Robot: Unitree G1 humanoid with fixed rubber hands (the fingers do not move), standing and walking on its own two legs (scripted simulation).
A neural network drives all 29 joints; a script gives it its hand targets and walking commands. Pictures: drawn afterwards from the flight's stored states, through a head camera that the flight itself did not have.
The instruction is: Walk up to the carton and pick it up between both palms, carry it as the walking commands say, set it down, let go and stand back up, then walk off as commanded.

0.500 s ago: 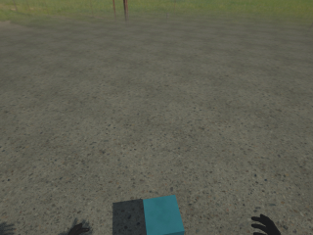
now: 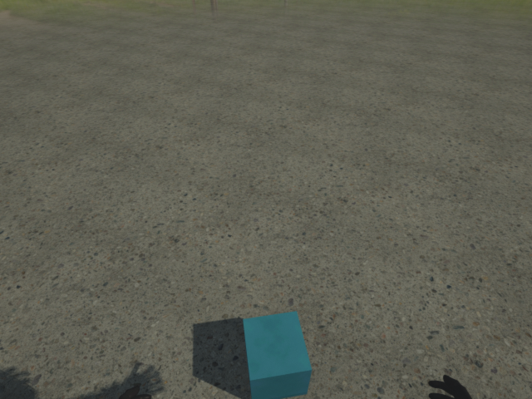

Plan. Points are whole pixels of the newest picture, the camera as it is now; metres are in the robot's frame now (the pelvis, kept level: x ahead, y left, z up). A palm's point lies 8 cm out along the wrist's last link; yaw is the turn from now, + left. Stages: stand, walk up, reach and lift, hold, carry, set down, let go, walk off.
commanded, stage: stand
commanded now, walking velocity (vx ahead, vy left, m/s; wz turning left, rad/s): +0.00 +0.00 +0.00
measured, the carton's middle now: (274, 356) +0.50 -0.01 -0.66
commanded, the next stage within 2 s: walk off in 0.42 s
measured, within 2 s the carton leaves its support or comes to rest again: neither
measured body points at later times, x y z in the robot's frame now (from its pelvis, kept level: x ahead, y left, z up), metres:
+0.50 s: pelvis -0.01 +0.00 +0.00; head -0.05 +0.00 +0.45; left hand +0.11 +0.25 -0.11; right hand +0.11 -0.28 -0.09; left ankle -0.01 +0.09 -0.73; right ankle +0.04 -0.09 -0.73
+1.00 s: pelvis -0.01 -0.06 +0.00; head -0.01 -0.06 +0.45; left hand +0.08 +0.19 -0.13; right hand +0.06 -0.35 -0.10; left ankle -0.01 +0.09 -0.73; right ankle -0.03 -0.16 -0.71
